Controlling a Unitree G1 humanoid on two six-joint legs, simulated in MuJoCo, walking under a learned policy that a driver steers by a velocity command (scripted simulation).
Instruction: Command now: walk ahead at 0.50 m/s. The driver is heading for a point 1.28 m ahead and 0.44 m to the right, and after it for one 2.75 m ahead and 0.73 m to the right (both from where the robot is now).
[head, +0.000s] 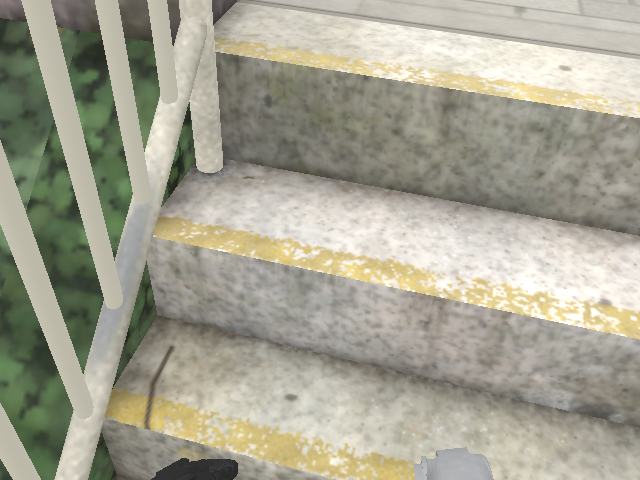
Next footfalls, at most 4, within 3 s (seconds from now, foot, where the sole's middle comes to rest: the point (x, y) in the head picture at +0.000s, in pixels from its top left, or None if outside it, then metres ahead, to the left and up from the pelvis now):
0.22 right None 0.24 -0.09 -0.55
0.82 left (245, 389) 0.57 0.16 -0.36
1.42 right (458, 258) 0.71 -0.16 -0.16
1.92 left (441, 47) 1.02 -0.13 0.04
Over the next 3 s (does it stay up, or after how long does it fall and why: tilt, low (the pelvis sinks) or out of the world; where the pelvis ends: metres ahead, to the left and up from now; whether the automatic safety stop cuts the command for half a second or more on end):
stays up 1.22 -0.43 0.80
